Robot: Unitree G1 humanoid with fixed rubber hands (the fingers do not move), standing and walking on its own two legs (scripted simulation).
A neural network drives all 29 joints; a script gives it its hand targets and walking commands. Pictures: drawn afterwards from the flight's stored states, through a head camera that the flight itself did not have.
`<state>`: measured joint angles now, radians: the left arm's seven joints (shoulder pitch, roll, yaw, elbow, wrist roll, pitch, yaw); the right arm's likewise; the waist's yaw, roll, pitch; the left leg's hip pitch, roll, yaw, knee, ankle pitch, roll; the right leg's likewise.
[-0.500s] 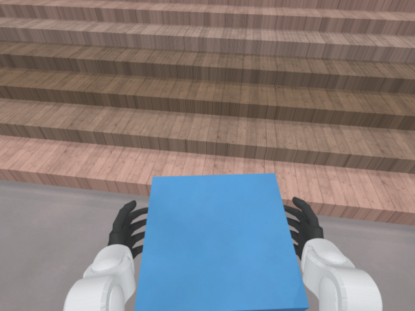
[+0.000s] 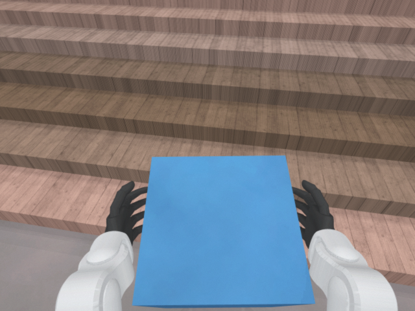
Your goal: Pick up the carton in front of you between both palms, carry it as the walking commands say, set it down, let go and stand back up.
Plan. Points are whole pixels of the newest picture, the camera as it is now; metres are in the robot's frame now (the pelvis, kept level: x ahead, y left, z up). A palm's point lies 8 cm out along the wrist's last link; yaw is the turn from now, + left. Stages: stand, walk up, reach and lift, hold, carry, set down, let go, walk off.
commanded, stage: carry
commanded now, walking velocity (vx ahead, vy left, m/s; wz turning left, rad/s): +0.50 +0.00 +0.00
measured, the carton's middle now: (218, 240) +0.25 +0.00 +0.06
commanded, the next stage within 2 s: none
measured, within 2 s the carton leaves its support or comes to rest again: neither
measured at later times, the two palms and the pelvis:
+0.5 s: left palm (154, 81) +0.67 +0.16 +0.15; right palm (264, 81) +0.67 -0.14 +0.15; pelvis +0.32 +0.01 +0.00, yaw +1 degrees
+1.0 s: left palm (169, 34) +1.03 +0.16 +0.16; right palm (250, 36) +1.01 -0.14 +0.15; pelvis +0.67 +0.03 +0.04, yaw +0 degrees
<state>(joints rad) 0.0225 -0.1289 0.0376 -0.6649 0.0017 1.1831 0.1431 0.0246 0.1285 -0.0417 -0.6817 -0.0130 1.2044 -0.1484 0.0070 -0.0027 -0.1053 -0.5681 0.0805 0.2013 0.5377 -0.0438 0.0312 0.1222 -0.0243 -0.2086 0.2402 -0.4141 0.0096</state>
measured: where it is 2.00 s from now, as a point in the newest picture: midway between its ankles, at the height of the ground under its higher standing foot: (204, 119)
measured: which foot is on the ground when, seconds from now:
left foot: up 0.00-0.02, down 0.04-0.54, up 0.56-0.92, down 0.94-1.00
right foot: down 0.00-0.06, up 0.08-0.48, down 0.50-0.94, up 0.96-1.00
